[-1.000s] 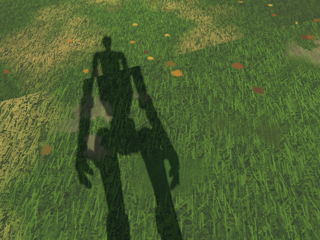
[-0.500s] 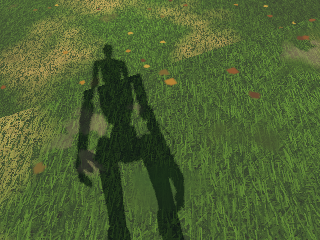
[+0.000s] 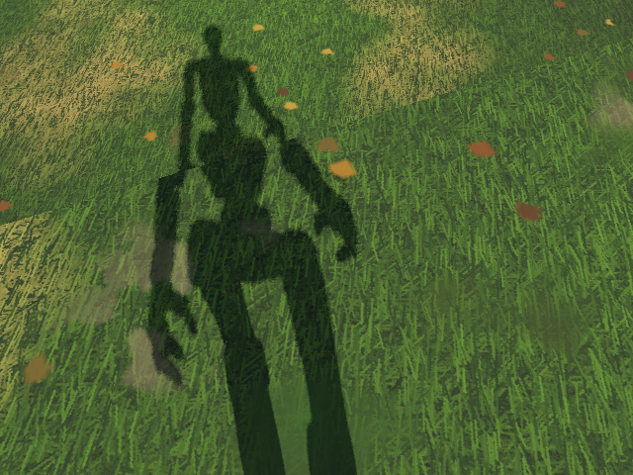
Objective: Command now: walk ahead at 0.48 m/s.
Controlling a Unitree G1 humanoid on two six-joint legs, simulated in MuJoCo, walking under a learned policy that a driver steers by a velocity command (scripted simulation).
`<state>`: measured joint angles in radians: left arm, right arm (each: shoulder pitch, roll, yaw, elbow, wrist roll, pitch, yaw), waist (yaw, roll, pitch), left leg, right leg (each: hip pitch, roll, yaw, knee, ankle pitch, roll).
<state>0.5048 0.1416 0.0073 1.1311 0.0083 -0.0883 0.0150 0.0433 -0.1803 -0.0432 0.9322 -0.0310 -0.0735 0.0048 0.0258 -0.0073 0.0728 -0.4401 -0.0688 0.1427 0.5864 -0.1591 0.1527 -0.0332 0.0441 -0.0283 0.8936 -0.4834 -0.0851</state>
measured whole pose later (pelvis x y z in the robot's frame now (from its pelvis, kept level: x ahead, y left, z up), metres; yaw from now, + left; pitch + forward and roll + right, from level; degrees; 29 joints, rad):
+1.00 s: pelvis +0.56 -0.07 +0.02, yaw -23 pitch +2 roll +0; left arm 0.45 0.24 0.06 0.95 0.01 -0.05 0.02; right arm -0.01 -0.22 -0.02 0.76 -0.03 -0.07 0.02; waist 0.10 0.03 0.06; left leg -0.55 0.00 0.01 0.55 -0.01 0.02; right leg 0.04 0.14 0.17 0.35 -0.39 -0.11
